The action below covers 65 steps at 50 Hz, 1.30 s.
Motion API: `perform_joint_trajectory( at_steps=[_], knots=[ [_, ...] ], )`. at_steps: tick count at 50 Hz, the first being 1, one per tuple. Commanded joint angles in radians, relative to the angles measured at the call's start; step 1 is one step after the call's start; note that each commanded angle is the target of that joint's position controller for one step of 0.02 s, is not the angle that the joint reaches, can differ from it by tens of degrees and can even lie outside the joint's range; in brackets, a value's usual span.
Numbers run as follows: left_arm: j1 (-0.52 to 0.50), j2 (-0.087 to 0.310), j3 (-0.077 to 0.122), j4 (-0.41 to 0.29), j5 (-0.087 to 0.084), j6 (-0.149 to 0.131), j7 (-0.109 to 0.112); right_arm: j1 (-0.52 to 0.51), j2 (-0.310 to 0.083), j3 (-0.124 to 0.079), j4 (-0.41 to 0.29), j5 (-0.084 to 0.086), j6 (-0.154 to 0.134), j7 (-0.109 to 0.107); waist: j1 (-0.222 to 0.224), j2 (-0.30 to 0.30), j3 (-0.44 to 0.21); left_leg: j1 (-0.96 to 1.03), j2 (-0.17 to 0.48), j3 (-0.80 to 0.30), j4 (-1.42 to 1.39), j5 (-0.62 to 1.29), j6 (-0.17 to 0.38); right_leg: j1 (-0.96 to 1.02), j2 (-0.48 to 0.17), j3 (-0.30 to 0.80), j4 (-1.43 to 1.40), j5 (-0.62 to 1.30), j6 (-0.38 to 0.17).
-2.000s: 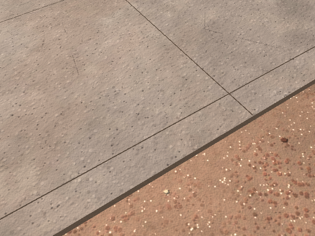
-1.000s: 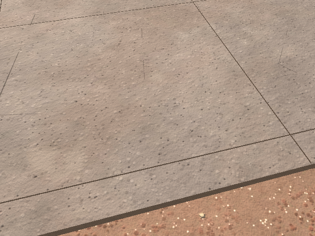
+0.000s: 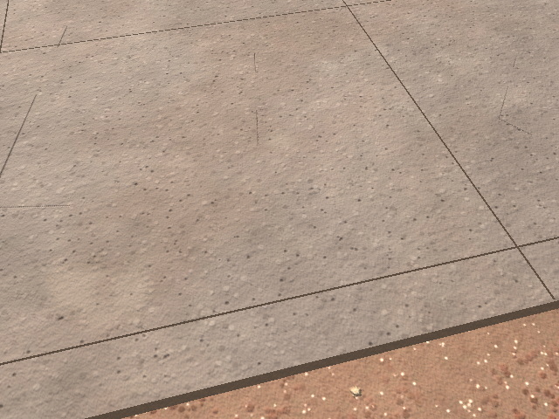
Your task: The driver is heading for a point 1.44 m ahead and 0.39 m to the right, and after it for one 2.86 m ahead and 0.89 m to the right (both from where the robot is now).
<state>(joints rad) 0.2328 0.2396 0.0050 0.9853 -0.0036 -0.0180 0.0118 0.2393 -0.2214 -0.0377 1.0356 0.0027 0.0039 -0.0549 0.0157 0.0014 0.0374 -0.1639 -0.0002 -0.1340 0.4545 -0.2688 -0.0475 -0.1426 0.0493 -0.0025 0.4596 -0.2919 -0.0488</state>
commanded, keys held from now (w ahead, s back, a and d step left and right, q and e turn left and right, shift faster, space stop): no key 0.04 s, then w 0.76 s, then no key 0.20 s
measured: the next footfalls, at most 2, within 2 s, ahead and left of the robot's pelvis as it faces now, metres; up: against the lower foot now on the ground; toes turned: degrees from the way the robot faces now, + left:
left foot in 0.38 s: +0.13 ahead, +0.17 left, +0.00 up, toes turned +2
right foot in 0.86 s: +0.50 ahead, -0.07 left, +0.00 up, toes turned -11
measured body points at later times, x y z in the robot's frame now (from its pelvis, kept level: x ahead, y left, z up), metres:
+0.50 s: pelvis +0.10 +0.07 +0.00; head +0.11 +0.10 +0.45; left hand +0.15 +0.35 -0.14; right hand +0.13 -0.19 -0.13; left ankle +0.09 +0.16 -0.74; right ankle +0.05 -0.07 -0.66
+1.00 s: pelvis +0.36 +0.03 -0.01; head +0.40 +0.02 +0.44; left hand +0.51 +0.29 -0.12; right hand +0.37 -0.24 -0.15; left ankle +0.22 +0.17 -0.64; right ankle +0.45 -0.05 -0.74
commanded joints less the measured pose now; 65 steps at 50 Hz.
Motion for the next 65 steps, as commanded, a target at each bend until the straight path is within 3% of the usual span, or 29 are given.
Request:
perform_joint_trajectory(
  at_steps=[1, 3, 5, 7, 9, 12, 14, 17, 18, 19, 20, 21, 22, 24, 26, 32, 39, 41, 43, 44, 45, 46, 47, 49, 53, 56, 61, 64, 65],
  knots=[
    [0.040, 0.106, 0.019, -0.016, 0.000, -0.003, 0.001, 0.033, -0.107, -0.016, -0.009, 0.000, 0.001, -0.006, -0.001, 0.006, -0.023, 0.004, 0.009, 0.009, -0.036, 0.283, 0.027, 0.007, -0.070, 0.059, -0.063, 0.330, -0.005],
    [0.058, 0.101, 0.018, 0.001, 0.001, -0.002, 0.003, 0.045, -0.096, -0.013, 0.007, 0.000, 0.005, -0.007, -0.002, -0.004, -0.039, 0.008, -0.008, 0.029, -0.029, 0.188, 0.028, 0.013, -0.063, 0.056, -0.076, 0.209, -0.007],
    [0.074, 0.147, 0.033, 0.009, -0.012, 0.002, 0.009, 0.022, -0.088, -0.012, 0.004, 0.008, 0.005, -0.007, 0.014, -0.073, 0.009, -0.098, -0.065, 0.098, 0.077, -0.120, 0.040, -0.008, -0.107, 0.151, -0.149, -0.244, -0.067],
    [0.119, 0.214, 0.054, 0.015, -0.018, -0.008, 0.016, -0.073, -0.088, -0.006, -0.050, 0.014, -0.024, 0.004, 0.044, -0.170, 0.117, -0.277, -0.030, 0.123, 0.255, -0.194, 0.056, -0.048, -0.312, 0.439, -0.314, -0.550, -0.186],
    [0.126, 0.215, 0.061, 0.008, -0.001, -0.033, 0.019, -0.125, -0.100, -0.009, -0.079, 0.024, -0.060, 0.021, 0.050, -0.151, 0.179, -0.430, 0.048, 0.075, 0.444, -0.239, 0.071, -0.027, -0.411, 0.557, -0.373, -0.458, -0.247],
    [0.096, 0.180, 0.059, -0.016, -0.022, -0.048, 0.014, -0.108, -0.107, -0.016, -0.075, 0.029, -0.095, 0.047, 0.024, -0.083, 0.122, -0.449, 0.097, 0.090, 0.352, -0.188, 0.088, 0.078, -0.352, 0.395, -0.344, -0.230, -0.183],
    [0.089, 0.195, 0.063, -0.021, -0.028, -0.041, 0.010, -0.108, -0.084, -0.013, -0.069, 0.027, -0.106, 0.058, 0.013, -0.099, 0.073, -0.266, 0.056, 0.156, 0.197, -0.101, 0.075, 0.008, -0.271, 0.251, -0.309, -0.119, -0.148],
    [0.085, 0.199, 0.060, -0.026, -0.031, -0.029, 0.006, 0.067, -0.095, -0.030, 0.006, 0.028, -0.097, 0.060, -0.070, -0.077, 0.012, 0.104, -0.036, 0.239, 0.061, 0.081, 0.050, -0.201, -0.204, 0.159, -0.185, -0.102, -0.122],
    [0.071, 0.169, 0.048, -0.032, -0.026, -0.034, 0.003, 0.149, -0.116, -0.041, 0.025, 0.031, -0.092, 0.054, -0.118, -0.049, -0.009, 0.212, -0.019, 0.199, 0.028, 0.053, 0.067, -0.264, -0.174, 0.123, -0.073, -0.050, -0.093],
    [0.041, 0.089, 0.023, -0.057, -0.009, -0.042, -0.006, 0.256, -0.191, -0.060, 0.036, 0.025, -0.093, 0.045, -0.161, 0.149, -0.044, 0.301, 0.184, -0.089, -0.113, -0.096, 0.136, -0.368, -0.082, 0.009, 0.280, -0.058, -0.022],
    [0.050, 0.037, 0.013, -0.108, -0.015, -0.063, -0.003, 0.349, -0.295, -0.072, 0.047, 0.009, -0.102, 0.058, -0.148, 0.331, -0.101, 0.390, 0.391, -0.566, -0.287, -0.303, 0.296, -0.573, 0.028, 0.013, 0.572, -0.280, 0.005],
    [0.040, 0.110, 0.029, -0.114, -0.046, -0.076, -0.003, 0.261, -0.238, -0.052, 0.036, 0.001, -0.119, 0.067, -0.108, 0.196, -0.030, 0.302, 0.424, -0.627, -0.320, -0.467, 0.333, -0.651, -0.044, 0.107, 0.734, -0.257, -0.016],
    [0.017, 0.147, 0.037, -0.122, -0.059, -0.087, -0.010, 0.158, -0.179, -0.034, -0.001, 0.007, -0.130, 0.073, -0.077, 0.139, 0.055, 0.232, 0.378, -0.496, -0.322, -0.432, 0.295, -0.694, -0.099, 0.116, 0.759, -0.146, -0.041],
    [0.023, 0.154, 0.049, -0.104, -0.031, -0.092, -0.012, 0.056, -0.135, -0.014, -0.038, 0.003, -0.131, 0.083, -0.033, 0.097, 0.072, 0.161, 0.277, -0.261, -0.330, -0.160, 0.227, -0.635, -0.160, 0.091, 0.679, 0.021, -0.037],
    [0.020, 0.138, 0.053, -0.098, -0.020, -0.083, -0.023, 0.088, -0.109, -0.004, -0.030, -0.004, -0.120, 0.079, -0.027, 0.105, 0.055, 0.131, 0.213, -0.110, -0.340, 0.056, 0.199, -0.566, -0.178, 0.056, 0.613, 0.110, -0.015],
    [-0.194, 0.074, 0.036, -0.183, -0.013, -0.071, -0.027, 0.170, -0.156, -0.007, -0.020, -0.006, -0.104, 0.046, -0.069, 0.062, 0.077, 0.109, 0.178, 0.035, -0.370, 0.321, 0.224, -0.572, -0.154, -0.005, 0.293, 0.300, 0.052],
    [-0.350, 0.084, 0.030, -0.253, -0.023, -0.086, -0.059, 0.242, -0.171, -0.020, 0.002, 0.013, -0.085, 0.035, -0.073, 0.064, 0.104, 0.255, 0.245, 0.072, -0.327, 0.419, 0.213, -0.517, -0.111, -0.009, 0.064, 0.329, -0.002],
    [-0.286, 0.120, 0.046, -0.243, -0.018, -0.091, -0.064, 0.212, -0.190, -0.028, -0.010, 0.005, -0.073, 0.032, -0.019, 0.090, 0.043, 0.304, 0.249, 0.084, -0.213, 0.700, 0.188, -0.401, -0.070, -0.030, 0.052, 0.268, -0.031],
    [-0.014, 0.190, 0.085, -0.163, -0.009, -0.091, -0.055, 0.187, -0.186, -0.025, -0.027, -0.010, -0.053, 0.032, 0.116, 0.108, -0.142, 0.242, 0.171, 0.129, 0.133, 0.960, 0.130, -0.032, -0.022, -0.064, 0.031, 0.367, -0.077],
    [0.145, 0.257, 0.097, -0.126, 0.017, -0.088, -0.045, 0.210, -0.150, -0.009, -0.056, -0.027, -0.056, 0.032, 0.141, -0.006, -0.297, -0.010, 0.103, 0.143, 0.433, 0.614, 0.092, 0.315, -0.215, 0.138, 0.109, 0.644, -0.139],
    [0.176, 0.296, 0.100, -0.102, 0.025, -0.081, -0.052, 0.399, 0.006, 0.034, -0.026, -0.019, -0.073, 0.049, 0.046, -0.294, -0.495, -0.344, -0.108, 0.095, 0.826, -0.348, 0.031, 0.636, -0.493, 0.591, 0.035, 0.742, -0.352],
    [0.159, 0.209, 0.081, -0.108, 0.011, -0.076, -0.052, 0.343, -0.117, 0.004, 0.000, 0.006, -0.093, 0.051, 0.090, -0.142, -0.485, -0.360, -0.081, -0.062, 0.932, -0.382, 0.042, 0.533, -0.444, 0.603, -0.034, 0.711, -0.316],
    [0.037, 0.177, 0.068, -0.125, 0.001, -0.077, -0.047, 0.227, -0.152, -0.008, -0.044, 0.032, -0.101, 0.050, 0.059, -0.124, -0.295, -0.423, -0.026, -0.014, 0.922, -0.324, 0.049, 0.365, -0.410, 0.416, -0.057, 0.741, -0.273],
    [-0.095, 0.120, 0.049, -0.138, 0.005, -0.084, -0.047, 0.133, -0.151, -0.017, -0.064, 0.016, -0.091, 0.029, -0.001, -0.002, -0.136, -0.365, 0.061, 0.051, 0.806, -0.200, 0.033, 0.077, -0.332, 0.236, -0.129, 0.805, -0.223],
    [-0.135, 0.095, 0.035, -0.095, 0.036, -0.095, -0.050, 0.179, -0.062, -0.007, -0.067, 0.002, -0.042, 0.015, -0.081, -0.067, -0.113, -0.162, 0.095, 0.068, 0.563, -0.111, 0.015, -0.159, -0.262, 0.078, -0.206, 0.853, -0.220],
    [-0.144, 0.141, 0.044, -0.079, 0.032, -0.080, -0.031, 0.093, -0.080, -0.005, -0.099, -0.008, -0.024, 0.007, -0.067, -0.093, -0.141, -0.109, 0.091, 0.088, 0.339, 0.003, 0.003, -0.167, -0.245, 0.043, -0.213, 0.753, -0.207],
    [-0.124, 0.142, 0.038, -0.051, 0.011, -0.042, -0.016, -0.001, -0.114, -0.021, -0.113, -0.008, 0.001, 0.007, -0.047, -0.072, -0.078, -0.026, 0.070, 0.108, 0.117, 0.118, 0.023, -0.212, -0.231, 0.095, -0.241, 0.112, -0.157],
    [-0.049, 0.088, 0.018, -0.025, 0.012, -0.036, -0.017, -0.017, -0.174, -0.034, -0.125, -0.028, -0.009, -0.002, -0.029, 0.013, -0.024, 0.072, 0.148, 0.032, -0.049, 0.316, 0.069, -0.260, -0.135, 0.097, -0.141, -0.041, -0.048],
    [0.019, 0.095, 0.026, -0.032, 0.009, -0.034, -0.016, -0.052, -0.255, -0.054, -0.119, -0.010, -0.008, -0.007, 0.043, 0.150, -0.022, 0.047, 0.168, 0.020, -0.028, 0.261, 0.118, -0.273, -0.059, 0.036, -0.115, -0.051, -0.024]
  ],
)
Over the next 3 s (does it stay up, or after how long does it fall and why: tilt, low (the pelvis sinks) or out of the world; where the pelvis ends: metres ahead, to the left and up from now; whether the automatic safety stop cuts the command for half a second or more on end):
stays up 0.64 -0.11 -0.01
